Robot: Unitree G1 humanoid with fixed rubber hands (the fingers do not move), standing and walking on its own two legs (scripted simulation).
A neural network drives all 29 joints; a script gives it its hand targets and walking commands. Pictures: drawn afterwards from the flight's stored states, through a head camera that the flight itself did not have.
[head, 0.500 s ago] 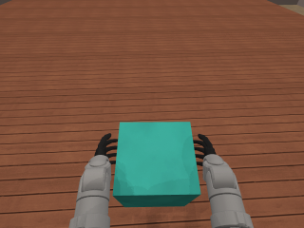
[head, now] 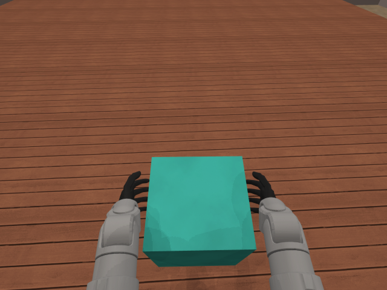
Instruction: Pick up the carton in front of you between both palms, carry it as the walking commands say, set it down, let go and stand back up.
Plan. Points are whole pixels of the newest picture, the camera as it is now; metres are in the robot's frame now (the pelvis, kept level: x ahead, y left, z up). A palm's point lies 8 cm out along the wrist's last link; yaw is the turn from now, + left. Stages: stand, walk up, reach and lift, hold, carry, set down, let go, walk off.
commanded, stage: carry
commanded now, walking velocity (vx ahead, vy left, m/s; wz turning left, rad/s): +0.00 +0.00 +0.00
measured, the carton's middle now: (197, 215) +0.33 +0.00 -0.06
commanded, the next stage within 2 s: hold in 0.24 s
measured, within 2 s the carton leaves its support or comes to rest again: neither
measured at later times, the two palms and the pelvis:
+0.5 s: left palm (104, 226) +0.25 +0.19 +0.05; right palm (247, 199) +0.30 -0.11 +0.05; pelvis -0.01 -0.02 +0.01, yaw +10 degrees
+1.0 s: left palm (120, 218) +0.26 +0.16 +0.06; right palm (257, 187) +0.33 -0.13 +0.05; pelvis +0.01 -0.06 +0.01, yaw +15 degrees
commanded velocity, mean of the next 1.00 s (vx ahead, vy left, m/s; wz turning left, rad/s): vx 0.00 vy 0.00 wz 0.00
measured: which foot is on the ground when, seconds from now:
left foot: down 0.00-1.00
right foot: down 0.00-1.00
